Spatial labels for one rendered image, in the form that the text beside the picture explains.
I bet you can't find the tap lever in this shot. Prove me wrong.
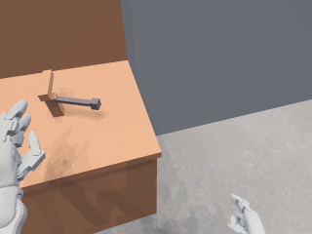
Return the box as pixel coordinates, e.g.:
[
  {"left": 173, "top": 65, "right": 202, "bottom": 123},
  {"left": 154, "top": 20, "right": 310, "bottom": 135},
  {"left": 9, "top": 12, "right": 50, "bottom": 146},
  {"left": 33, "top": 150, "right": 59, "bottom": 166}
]
[{"left": 56, "top": 96, "right": 101, "bottom": 110}]

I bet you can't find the left robot forearm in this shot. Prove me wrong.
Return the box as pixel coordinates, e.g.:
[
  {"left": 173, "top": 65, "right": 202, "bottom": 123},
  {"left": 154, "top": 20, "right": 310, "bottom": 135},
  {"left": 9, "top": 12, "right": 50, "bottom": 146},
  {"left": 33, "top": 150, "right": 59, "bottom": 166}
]
[{"left": 0, "top": 186, "right": 27, "bottom": 234}]

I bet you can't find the counter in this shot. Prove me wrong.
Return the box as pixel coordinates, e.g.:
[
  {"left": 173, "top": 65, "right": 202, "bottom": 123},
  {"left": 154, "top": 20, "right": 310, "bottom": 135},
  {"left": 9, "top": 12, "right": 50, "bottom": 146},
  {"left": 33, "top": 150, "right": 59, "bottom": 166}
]
[{"left": 0, "top": 0, "right": 162, "bottom": 234}]

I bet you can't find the robot left hand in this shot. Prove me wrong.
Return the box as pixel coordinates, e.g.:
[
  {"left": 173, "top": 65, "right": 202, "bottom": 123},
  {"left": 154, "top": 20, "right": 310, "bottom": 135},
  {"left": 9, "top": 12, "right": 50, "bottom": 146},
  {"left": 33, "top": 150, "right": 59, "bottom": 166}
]
[{"left": 0, "top": 98, "right": 46, "bottom": 188}]

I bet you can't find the robot right hand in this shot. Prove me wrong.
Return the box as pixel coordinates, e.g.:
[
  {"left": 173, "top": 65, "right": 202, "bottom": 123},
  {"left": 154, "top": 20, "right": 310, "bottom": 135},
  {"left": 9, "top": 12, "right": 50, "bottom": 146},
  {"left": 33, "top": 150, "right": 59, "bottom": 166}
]
[{"left": 227, "top": 194, "right": 266, "bottom": 234}]

